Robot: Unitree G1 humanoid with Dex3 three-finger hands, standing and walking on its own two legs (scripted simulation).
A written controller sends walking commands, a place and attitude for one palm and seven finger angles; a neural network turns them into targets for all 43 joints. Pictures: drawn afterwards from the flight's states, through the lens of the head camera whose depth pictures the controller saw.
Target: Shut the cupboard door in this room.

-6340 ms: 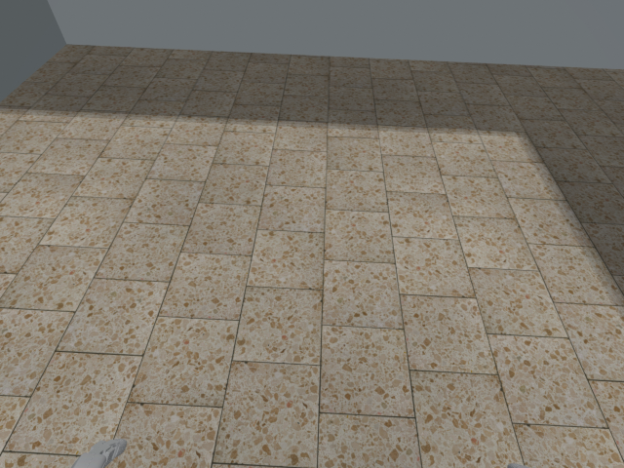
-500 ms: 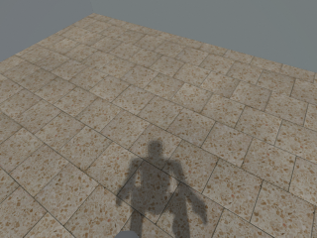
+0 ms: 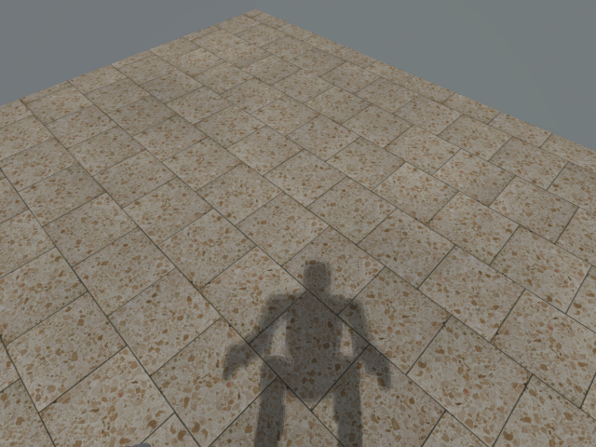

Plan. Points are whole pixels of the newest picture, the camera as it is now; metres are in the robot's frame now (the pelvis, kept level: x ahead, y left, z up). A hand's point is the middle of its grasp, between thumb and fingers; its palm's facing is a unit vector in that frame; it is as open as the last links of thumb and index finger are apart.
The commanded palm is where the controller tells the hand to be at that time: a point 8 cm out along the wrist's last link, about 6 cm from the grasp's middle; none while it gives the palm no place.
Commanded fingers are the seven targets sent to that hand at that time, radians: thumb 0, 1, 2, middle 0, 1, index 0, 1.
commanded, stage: turn or walk to find it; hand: left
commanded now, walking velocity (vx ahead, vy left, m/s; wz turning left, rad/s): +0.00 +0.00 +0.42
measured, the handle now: out of the picture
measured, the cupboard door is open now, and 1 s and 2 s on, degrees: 81 81 81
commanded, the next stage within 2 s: none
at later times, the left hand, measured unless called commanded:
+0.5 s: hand out of the picture -0.05 +0.18 -0.18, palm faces +0.29 -0.93 -0.22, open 7.4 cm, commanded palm none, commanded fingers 0.00 0.90 0.90 -0.20 -0.30 -0.20 -0.30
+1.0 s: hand out of the picture -0.06 +0.22 -0.15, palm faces +0.42 -0.87 -0.25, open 7.4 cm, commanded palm none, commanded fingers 0.00 0.90 0.90 -0.20 -0.30 -0.20 -0.30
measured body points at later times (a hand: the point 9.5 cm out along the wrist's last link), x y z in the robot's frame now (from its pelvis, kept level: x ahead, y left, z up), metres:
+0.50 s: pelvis -0.04 -0.01 -0.01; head -0.01 +0.00 +0.44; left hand -0.06 +0.23 -0.16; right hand +0.07 -0.26 -0.15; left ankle -0.09 +0.10 -0.72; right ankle +0.01 -0.12 -0.74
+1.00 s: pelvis -0.08 -0.01 +0.00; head -0.05 -0.01 +0.45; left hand -0.08 +0.26 -0.13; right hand +0.06 -0.22 -0.15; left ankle -0.09 +0.10 -0.74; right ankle -0.03 -0.14 -0.72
